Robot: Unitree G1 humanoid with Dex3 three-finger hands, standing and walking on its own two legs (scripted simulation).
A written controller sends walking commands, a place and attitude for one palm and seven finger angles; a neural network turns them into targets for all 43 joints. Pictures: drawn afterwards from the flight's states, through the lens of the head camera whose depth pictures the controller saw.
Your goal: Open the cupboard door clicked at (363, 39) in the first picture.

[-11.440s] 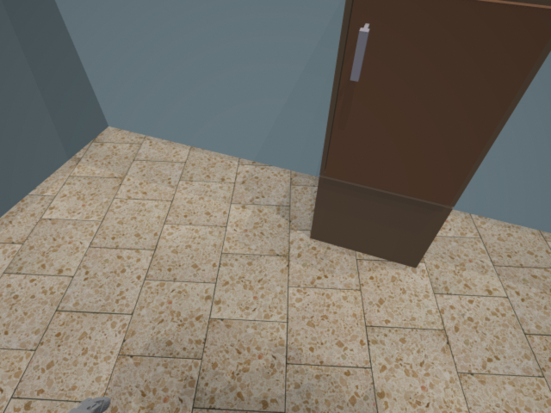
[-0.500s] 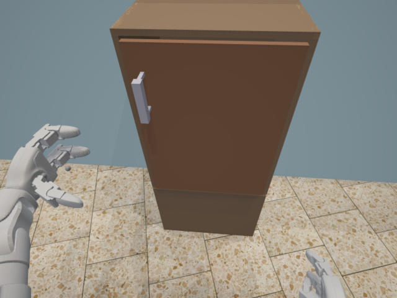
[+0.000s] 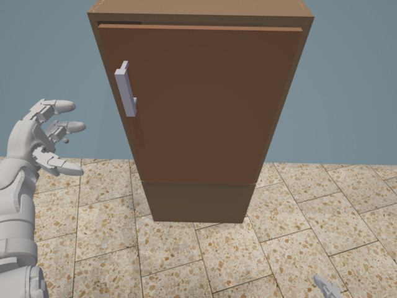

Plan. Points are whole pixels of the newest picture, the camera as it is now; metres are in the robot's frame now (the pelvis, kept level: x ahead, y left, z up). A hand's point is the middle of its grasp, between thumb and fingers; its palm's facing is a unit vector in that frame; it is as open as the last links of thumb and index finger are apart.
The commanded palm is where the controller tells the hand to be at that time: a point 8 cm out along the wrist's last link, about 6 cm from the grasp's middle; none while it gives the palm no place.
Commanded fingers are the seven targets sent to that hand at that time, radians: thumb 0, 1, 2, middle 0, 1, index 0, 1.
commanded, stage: move the hooked fingers beside the handle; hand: left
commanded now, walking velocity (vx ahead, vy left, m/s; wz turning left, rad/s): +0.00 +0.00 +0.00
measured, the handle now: (128, 89) +0.55 +0.20 +0.12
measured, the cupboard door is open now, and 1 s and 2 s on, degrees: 0 0 0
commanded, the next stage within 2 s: none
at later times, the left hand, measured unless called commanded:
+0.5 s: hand (78, 121) +0.42 +0.27 +0.14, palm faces +0.03 -1.00 +0.01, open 14.0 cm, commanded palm +0.40 +0.32 +0.13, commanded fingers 0.00 -0.50 0.30 -0.30 -1.20 -0.30 -1.20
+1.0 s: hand (92, 101) +0.48 +0.26 +0.14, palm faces +0.02 -1.00 +0.01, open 14.0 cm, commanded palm +0.47 +0.31 +0.13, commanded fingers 0.00 -0.50 0.30 -0.30 -1.20 -0.30 -1.20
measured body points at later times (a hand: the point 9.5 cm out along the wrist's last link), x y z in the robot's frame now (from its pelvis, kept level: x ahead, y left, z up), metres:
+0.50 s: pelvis +0.00 +0.02 +0.00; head +0.03 +0.03 +0.44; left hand +0.41 +0.32 +0.14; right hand +0.09 -0.25 -0.11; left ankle +0.04 +0.11 -0.73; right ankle -0.03 -0.10 -0.73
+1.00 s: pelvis +0.00 +0.01 -0.01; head +0.07 +0.03 +0.43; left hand +0.47 +0.32 +0.14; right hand +0.00 -0.27 -0.12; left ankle +0.04 +0.11 -0.73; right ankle -0.03 -0.10 -0.73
